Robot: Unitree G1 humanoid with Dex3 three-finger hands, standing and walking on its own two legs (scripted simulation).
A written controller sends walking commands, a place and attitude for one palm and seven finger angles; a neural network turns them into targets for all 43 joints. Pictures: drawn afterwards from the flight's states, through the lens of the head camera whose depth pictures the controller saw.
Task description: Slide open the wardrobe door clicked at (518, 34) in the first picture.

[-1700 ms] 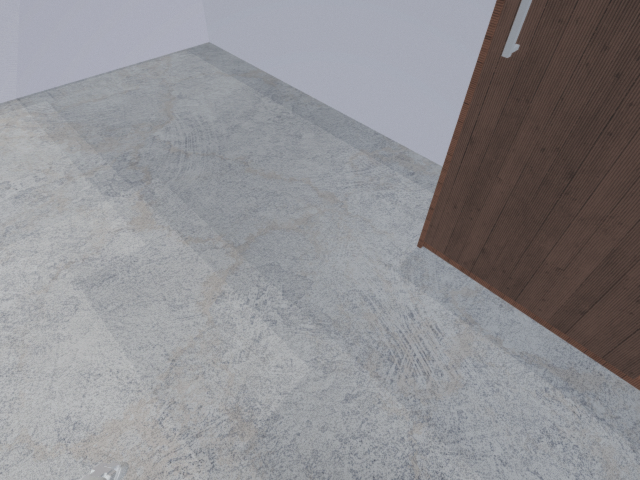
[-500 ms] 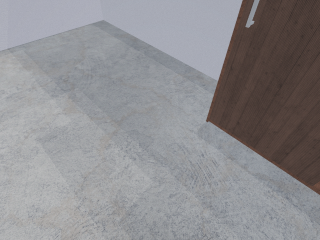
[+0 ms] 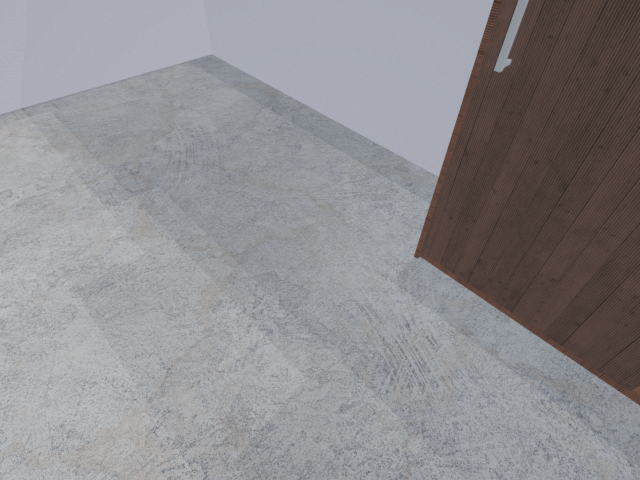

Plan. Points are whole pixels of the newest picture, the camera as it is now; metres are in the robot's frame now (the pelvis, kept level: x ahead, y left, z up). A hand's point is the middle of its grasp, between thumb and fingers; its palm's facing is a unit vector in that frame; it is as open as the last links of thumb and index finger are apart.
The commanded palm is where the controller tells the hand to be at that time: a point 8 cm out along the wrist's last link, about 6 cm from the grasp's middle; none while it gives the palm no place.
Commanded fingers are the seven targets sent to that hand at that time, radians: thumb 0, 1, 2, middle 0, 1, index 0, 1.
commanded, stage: walk to a spot facing it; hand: left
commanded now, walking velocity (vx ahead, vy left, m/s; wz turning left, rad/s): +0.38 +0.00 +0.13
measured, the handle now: (518, 23) +1.09 -0.40 +0.18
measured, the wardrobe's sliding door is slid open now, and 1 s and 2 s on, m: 0.00 0.00 0.00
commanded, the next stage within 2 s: turn to face it in 0.74 s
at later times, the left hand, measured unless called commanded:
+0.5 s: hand (207, 419) +0.25 +0.20 -0.19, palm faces -0.04 -0.99 -0.13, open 7.4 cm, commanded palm none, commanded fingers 0.00 0.90 0.90 -0.20 -0.30 -0.20 -0.30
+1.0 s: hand (227, 351) +0.37 +0.20 -0.19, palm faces +0.09 -0.98 -0.16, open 7.3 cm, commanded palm none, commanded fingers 0.00 0.90 0.90 -0.20 -0.30 -0.20 -0.30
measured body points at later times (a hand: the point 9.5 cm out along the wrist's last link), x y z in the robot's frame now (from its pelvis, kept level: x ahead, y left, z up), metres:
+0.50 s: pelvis +0.17 +0.03 -0.01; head +0.22 +0.05 +0.44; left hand +0.25 +0.25 -0.17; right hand +0.01 -0.15 -0.14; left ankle +0.00 +0.12 -0.74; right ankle +0.30 -0.09 -0.71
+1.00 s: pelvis +0.41 +0.03 -0.01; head +0.43 +0.04 +0.44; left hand +0.37 +0.25 -0.17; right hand +0.52 -0.20 -0.15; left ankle +0.51 +0.15 -0.73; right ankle +0.34 -0.06 -0.74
